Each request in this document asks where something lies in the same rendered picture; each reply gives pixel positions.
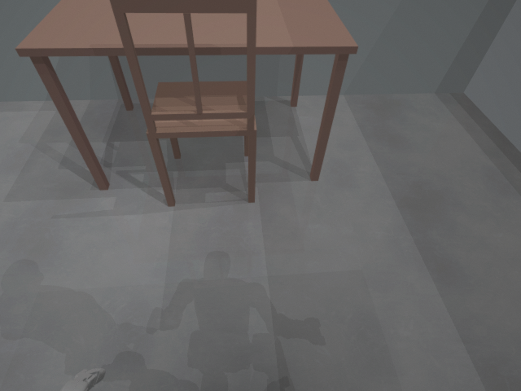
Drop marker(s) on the table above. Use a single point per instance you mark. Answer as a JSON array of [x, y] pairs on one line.
[[283, 27]]

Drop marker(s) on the robot left hand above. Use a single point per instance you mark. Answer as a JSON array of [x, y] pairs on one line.
[[85, 380]]

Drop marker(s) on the chair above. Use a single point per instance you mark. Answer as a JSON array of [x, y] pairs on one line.
[[193, 109]]

